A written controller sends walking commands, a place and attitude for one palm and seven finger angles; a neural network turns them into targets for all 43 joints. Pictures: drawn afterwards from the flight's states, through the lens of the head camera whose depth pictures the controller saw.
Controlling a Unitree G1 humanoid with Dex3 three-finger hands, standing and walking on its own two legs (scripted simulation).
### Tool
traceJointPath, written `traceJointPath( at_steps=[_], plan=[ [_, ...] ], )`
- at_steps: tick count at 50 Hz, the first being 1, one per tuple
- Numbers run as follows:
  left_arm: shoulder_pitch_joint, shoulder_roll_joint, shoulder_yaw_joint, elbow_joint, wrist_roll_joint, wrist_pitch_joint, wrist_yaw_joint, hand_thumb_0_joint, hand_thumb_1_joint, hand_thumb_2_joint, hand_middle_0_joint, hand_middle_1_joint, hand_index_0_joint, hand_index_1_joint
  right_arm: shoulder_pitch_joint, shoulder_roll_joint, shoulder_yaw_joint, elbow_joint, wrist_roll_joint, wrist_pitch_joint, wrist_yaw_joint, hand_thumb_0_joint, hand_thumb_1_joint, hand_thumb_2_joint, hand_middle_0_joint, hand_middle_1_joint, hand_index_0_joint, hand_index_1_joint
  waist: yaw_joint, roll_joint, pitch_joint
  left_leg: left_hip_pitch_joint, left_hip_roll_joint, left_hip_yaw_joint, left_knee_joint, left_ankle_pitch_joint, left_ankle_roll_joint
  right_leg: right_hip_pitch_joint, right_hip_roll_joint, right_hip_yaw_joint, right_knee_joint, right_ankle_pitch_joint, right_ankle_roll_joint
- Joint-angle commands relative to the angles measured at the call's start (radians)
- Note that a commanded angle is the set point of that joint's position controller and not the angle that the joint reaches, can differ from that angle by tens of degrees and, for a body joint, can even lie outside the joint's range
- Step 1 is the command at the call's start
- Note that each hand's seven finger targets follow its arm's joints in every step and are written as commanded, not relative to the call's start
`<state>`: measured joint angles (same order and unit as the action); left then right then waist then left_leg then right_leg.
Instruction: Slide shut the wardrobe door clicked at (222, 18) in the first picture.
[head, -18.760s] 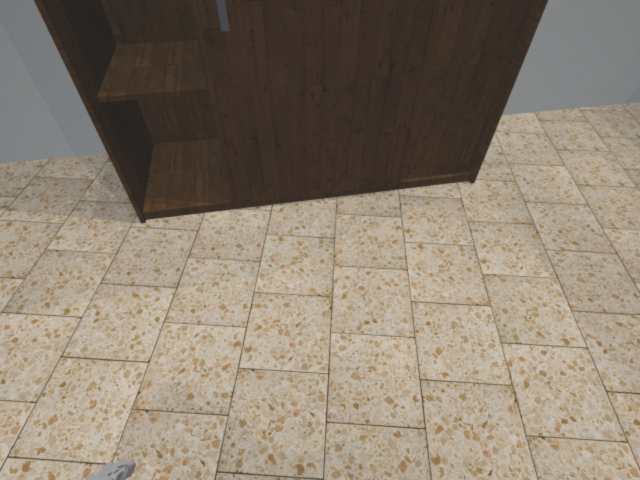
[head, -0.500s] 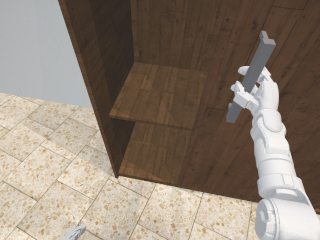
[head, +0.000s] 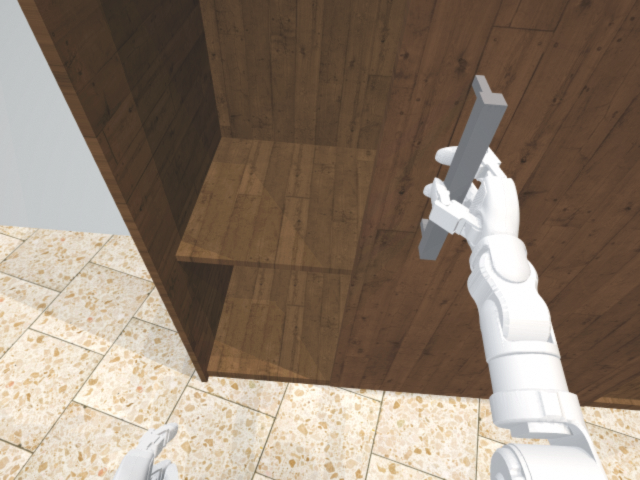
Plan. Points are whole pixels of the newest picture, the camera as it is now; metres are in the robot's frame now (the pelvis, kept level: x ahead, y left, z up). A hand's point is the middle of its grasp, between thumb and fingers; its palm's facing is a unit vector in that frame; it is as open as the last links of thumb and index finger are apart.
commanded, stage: tug the door sideways, standing still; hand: right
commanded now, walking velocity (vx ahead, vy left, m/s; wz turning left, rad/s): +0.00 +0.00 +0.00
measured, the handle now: (450, 179) +0.46 -0.13 +0.15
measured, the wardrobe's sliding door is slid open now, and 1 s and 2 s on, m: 0.38 0.37 0.18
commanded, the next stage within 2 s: step sideways, sliding the door along in 0.30 s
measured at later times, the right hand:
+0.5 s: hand (438, 208) +0.41 -0.11 +0.15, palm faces +0.06 +0.99 -0.12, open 6.2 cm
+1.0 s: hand (423, 207) +0.41 -0.09 +0.15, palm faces +0.19 +0.98 -0.11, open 6.4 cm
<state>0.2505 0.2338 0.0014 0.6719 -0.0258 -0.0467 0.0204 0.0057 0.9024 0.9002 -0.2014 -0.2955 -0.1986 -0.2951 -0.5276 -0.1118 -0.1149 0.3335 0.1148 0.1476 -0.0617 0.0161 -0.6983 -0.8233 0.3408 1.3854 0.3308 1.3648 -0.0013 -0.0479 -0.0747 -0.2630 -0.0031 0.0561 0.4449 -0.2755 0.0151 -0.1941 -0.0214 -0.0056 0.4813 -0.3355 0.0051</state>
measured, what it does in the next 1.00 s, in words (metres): lifts its left foot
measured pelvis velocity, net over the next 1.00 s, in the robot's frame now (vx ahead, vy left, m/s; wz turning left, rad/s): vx -0.02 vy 0.07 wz -0.13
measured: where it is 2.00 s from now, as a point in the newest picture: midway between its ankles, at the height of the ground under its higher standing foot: outside the picture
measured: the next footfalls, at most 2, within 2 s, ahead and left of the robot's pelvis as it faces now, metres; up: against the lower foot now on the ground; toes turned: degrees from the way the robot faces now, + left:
left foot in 1.20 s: +0.17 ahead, +0.28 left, +0.00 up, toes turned -6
right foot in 1.36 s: +0.03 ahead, -0.02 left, +0.00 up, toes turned -16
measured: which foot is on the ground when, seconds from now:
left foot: down 0.00-0.94, up 0.96-1.00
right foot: down 0.00-1.00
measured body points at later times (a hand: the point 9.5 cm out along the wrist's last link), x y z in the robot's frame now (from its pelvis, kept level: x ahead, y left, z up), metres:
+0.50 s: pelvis -0.04 +0.00 -0.01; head +0.00 +0.02 +0.44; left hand +0.08 +0.23 -0.14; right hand +0.40 -0.16 +0.16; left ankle -0.04 +0.11 -0.74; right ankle -0.10 -0.12 -0.74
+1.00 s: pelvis -0.02 +0.07 -0.02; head +0.07 +0.07 +0.42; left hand +0.18 +0.28 -0.14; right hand +0.40 -0.14 +0.15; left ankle +0.00 +0.15 -0.71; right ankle -0.05 -0.08 -0.74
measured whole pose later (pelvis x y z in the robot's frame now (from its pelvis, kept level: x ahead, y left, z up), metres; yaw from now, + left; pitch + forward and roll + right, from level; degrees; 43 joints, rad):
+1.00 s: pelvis -0.02 +0.07 -0.02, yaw -7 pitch -2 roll -1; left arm 0.12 0.23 0.04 0.66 -0.04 -0.03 0.02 0.01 0.90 0.90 -0.20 -0.30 -0.20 -0.30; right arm -0.80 -0.19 0.03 0.48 0.11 -0.09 -0.13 -0.03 -0.74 -0.85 0.40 1.40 0.15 1.40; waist -0.07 -0.01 0.26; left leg -0.41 -0.04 0.02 0.95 -0.42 0.05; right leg -0.23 -0.05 -0.03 0.62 -0.35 0.03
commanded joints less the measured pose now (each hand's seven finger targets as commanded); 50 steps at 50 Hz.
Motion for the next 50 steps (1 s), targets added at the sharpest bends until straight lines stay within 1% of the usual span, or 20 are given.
traceJointPath(
  at_steps=[1, 19, 20, 21, 22, 23, 24, 28, 31, 36, 37, 39, 40, 42, 44, 45, 46, 47, 48, 50],
  plan=[
    [0.017, 0.092, 0.032, -0.101, 0.009, -0.042, 0.003, 0.000, 0.900, 0.900, -0.200, -0.300, -0.200, -0.300, -0.570, -0.004, 0.102, -0.203, -0.008, -0.087, 0.006, 0.000, -0.900, -0.900, 0.450, 1.400, 0.450, 1.400, 0.078, 0.035, -0.360, 0.126, -0.003, 0.008, 0.059, 0.705, 0.004, 0.174, 0.011, -0.001, 0.058, 0.788, -0.017],
    [0.046, 0.085, 0.031, -0.060, 0.015, -0.097, -0.025, 0.000, 0.900, 0.900, -0.200, -0.300, -0.200, -0.300, -0.787, 0.170, 0.265, -0.014, -0.001, -0.238, 0.017, 0.000, -0.900, -0.900, 0.450, 1.400, 0.450, 1.400, 0.105, 0.045, -0.391, 0.045, -0.014, 0.018, 0.089, 0.597, 0.008, 0.186, 0.015, 0.034, 0.078, 0.743, -0.023],
    [0.053, 0.087, 0.031, -0.053, 0.014, -0.100, -0.023, 0.000, 0.900, 0.900, -0.200, -0.300, -0.200, -0.300, -0.841, 0.145, 0.250, -0.017, -0.003, -0.245, 0.012, 0.000, -0.900, -0.900, 0.450, 1.400, 0.450, 1.400, 0.110, 0.039, -0.404, 0.044, -0.014, 0.019, 0.088, 0.598, 0.006, 0.190, 0.015, 0.037, 0.077, 0.748, -0.020],
    [-0.019, 0.137, 0.041, -0.087, 0.013, -0.076, 0.011, 0.000, 0.900, 0.900, -0.200, -0.300, -0.200, -0.300, -0.896, -0.321, 0.020, -0.082, -0.084, -0.302, -0.010, 0.000, -0.900, -0.900, 0.450, 1.400, 0.450, 1.400, 0.044, 0.036, -0.344, 0.107, 0.068, -0.041, 0.058, 0.512, -0.004, 0.096, -0.032, 0.035, 0.092, 0.600, -0.051],
    [-0.035, 0.123, 0.032, -0.082, 0.014, -0.059, 0.023, 0.000, 0.900, 0.900, -0.200, -0.300, -0.200, -0.300, -0.882, -0.297, 0.028, -0.028, -0.089, -0.319, -0.010, 0.000, -0.900, -0.900, 0.450, 1.400, 0.450, 1.400, 0.051, 0.071, -0.308, 0.156, 0.078, -0.041, 0.054, 0.461, 0.001, 0.038, -0.030, 0.035, 0.049, 0.475, -0.053],
    [-0.049, 0.106, 0.031, -0.091, 0.010, -0.049, 0.030, 0.000, 0.900, 0.900, -0.200, -0.300, -0.200, -0.300, -0.819, -0.123, 0.147, -0.005, -0.073, -0.321, 0.009, 0.000, -0.900, -0.900, 0.450, 1.400, 0.450, 1.400, 0.065, 0.082, -0.291, 0.139, 0.069, -0.022, 0.082, 0.422, 0.003, 0.048, -0.045, 0.048, 0.035, 0.444, -0.053],
    [-0.051, 0.102, 0.034, -0.100, 0.007, -0.044, 0.039, 0.000, 0.900, 0.900, -0.200, -0.300, -0.200, -0.300, -0.789, -0.082, 0.175, 0.001, -0.066, -0.325, 0.016, 0.000, -0.900, -0.900, 0.450, 1.400, 0.450, 1.400, 0.067, 0.044, -0.294, 0.087, 0.057, -0.011, 0.122, 0.365, 0.006, 0.100, -0.069, 0.059, 0.048, 0.459, -0.063],
    [-0.053, 0.103, 0.035, -0.102, 0.010, -0.022, 0.059, 0.000, 0.900, 0.900, -0.200, -0.300, -0.200, -0.300, -0.833, -0.066, 0.198, 0.037, -0.044, -0.338, 0.019, 0.000, -0.900, -0.900, 0.450, 1.400, 0.450, 1.400, 0.087, -0.160, -0.230, -0.252, -0.012, 0.003, 0.382, -0.130, 0.011, 0.326, -0.247, 0.303, -0.014, 0.529, -0.161],
    [-0.054, 0.099, 0.028, -0.093, 0.005, -0.010, 0.056, 0.000, 0.900, 0.900, -0.200, -0.300, -0.200, -0.300, -0.866, -0.074, 0.194, 0.028, -0.037, -0.335, 0.006, 0.000, -0.900, -0.900, 0.450, 1.400, 0.450, 1.400, 0.080, -0.084, -0.161, -0.361, 0.011, -0.054, 0.401, -0.215, 0.031, 0.427, -0.306, 0.349, 0.015, 0.659, -0.214],
    [-0.081, 0.104, 0.031, -0.111, -0.009, -0.005, 0.050, 0.000, 0.900, 0.900, -0.200, -0.300, -0.200, -0.300, -0.864, -0.001, 0.252, 0.007, -0.039, -0.335, 0.013, 0.000, -0.900, -0.900, 0.450, 1.400, 0.450, 1.400, 0.065, -0.084, -0.186, 0.088, -0.008, -0.021, 0.081, 0.034, 0.051, 0.174, -0.223, 0.119, 0.165, 0.600, -0.125],
    [-0.092, 0.110, 0.038, -0.114, -0.017, -0.003, 0.050, 0.000, 0.900, 0.900, -0.200, -0.300, -0.200, -0.300, -0.854, 0.004, 0.265, -0.008, -0.048, -0.332, 0.016, 0.000, -0.900, -0.900, 0.450, 1.400, 0.450, 1.400, 0.051, 0.008, -0.205, 0.258, 0.029, -0.071, 0.016, 0.194, 0.075, 0.030, -0.161, 0.058, 0.272, 0.506, -0.097],
    [-0.115, 0.081, 0.054, -0.113, -0.028, -0.010, 0.052, 0.000, 0.900, 0.900, -0.200, -0.300, -0.200, -0.300, -0.847, -0.001, 0.256, -0.012, -0.055, -0.322, 0.022, 0.000, -0.900, -0.900, 0.450, 1.400, 0.450, 1.400, 0.036, 0.365, -0.180, 0.369, 0.258, -0.426, -0.120, 0.339, 0.228, -0.234, 0.035, 0.000, 0.589, -0.100, -0.017],
    [-0.122, 0.082, 0.063, -0.093, -0.029, -0.027, 0.049, 0.000, 0.900, 0.900, -0.200, -0.300, -0.200, -0.300, -0.846, 0.012, 0.252, 0.013, -0.049, -0.332, 0.021, 0.000, -0.900, -0.900, 0.450, 1.400, 0.450, 1.400, 0.023, 0.303, -0.126, 0.327, 0.294, -0.426, -0.114, 0.465, 0.237, -0.270, 0.013, 0.048, 0.667, -0.231, -0.014],
    [-0.141, 0.047, 0.041, -0.085, -0.014, -0.052, 0.041, 0.000, 0.900, 0.900, -0.200, -0.300, -0.200, -0.300, -0.911, 0.115, 0.357, -0.113, -0.068, -0.368, 0.028, 0.000, -0.900, -0.900, 0.450, 1.400, 0.450, 1.400, 0.056, 0.167, -0.122, 0.352, 0.275, -0.312, 0.007, 0.781, 0.221, -0.231, -0.028, 0.065, 0.474, -0.200, -0.023],
    [-0.144, 0.036, 0.030, -0.094, -0.007, -0.049, 0.035, 0.000, 0.900, 0.900, -0.200, -0.300, -0.200, -0.300, -0.901, 0.122, 0.374, -0.171, -0.072, -0.395, 0.023, 0.000, -0.900, -0.900, 0.450, 1.400, 0.450, 1.400, 0.078, 0.124, -0.191, 0.271, 0.194, -0.146, 0.142, 0.777, 0.141, 0.005, -0.039, 0.008, 0.082, 0.075, -0.021],
    [-0.128, 0.052, 0.040, -0.094, -0.007, -0.044, 0.036, 0.000, 0.900, 0.900, -0.200, -0.300, -0.200, -0.300, -0.883, 0.108, 0.376, -0.203, -0.063, -0.400, 0.020, 0.000, -0.900, -0.900, 0.450, 1.400, 0.450, 1.400, 0.093, 0.072, -0.245, 0.121, 0.152, -0.077, 0.275, 0.631, 0.079, 0.226, -0.098, 0.010, -0.058, 0.357, -0.039],
    [-0.128, 0.102, 0.065, -0.123, -0.003, -0.041, 0.023, 0.000, 0.900, 0.900, -0.200, -0.300, -0.200, -0.300, -0.856, 0.116, 0.390, -0.242, -0.041, -0.397, 0.027, 0.000, -0.900, -0.900, 0.450, 1.400, 0.450, 1.400, 0.081, -0.132, -0.303, -0.195, 0.047, -0.050, 0.489, 0.167, -0.003, 0.479, -0.342, 0.286, -0.041, 0.802, -0.150],
    [-0.141, 0.116, 0.069, -0.141, -0.014, -0.015, -0.008, 0.000, 0.900, 0.900, -0.200, -0.300, -0.200, -0.300, -0.831, 0.123, 0.395, -0.206, -0.029, -0.383, 0.036, 0.000, -0.900, -0.900, 0.450, 1.400, 0.450, 1.400, 0.048, -0.181, -0.330, -0.277, 0.040, -0.155, 0.678, -0.221, 0.014, 0.530, -0.473, 0.403, -0.021, 0.855, -0.220],
    [-0.146, 0.095, 0.076, -0.157, -0.010, -0.013, -0.025, 0.000, 0.900, 0.900, -0.200, -0.300, -0.200, -0.300, -0.844, 0.118, 0.378, -0.243, -0.040, -0.377, 0.043, 0.000, -0.900, -0.900, 0.450, 1.400, 0.450, 1.400, 0.049, -0.044, -0.284, -0.356, 0.040, -0.206, 0.722, -0.240, 0.026, 0.533, -0.489, 0.392, 0.010, 0.811, -0.246],
    [-0.145, 0.093, 0.076, -0.159, -0.002, -0.016, -0.027, 0.000, 0.900, 0.900, -0.200, -0.300, -0.200, -0.300, -0.837, 0.088, 0.367, -0.331, -0.050, -0.383, 0.046, 0.000, -0.900, -0.900, 0.450, 1.400, 0.450, 1.400, 0.077, -0.023, -0.215, -0.465, 0.069, -0.168, 0.625, -0.219, 0.014, 0.594, -0.446, 0.286, 0.079, 0.868, -0.229]
  ],
)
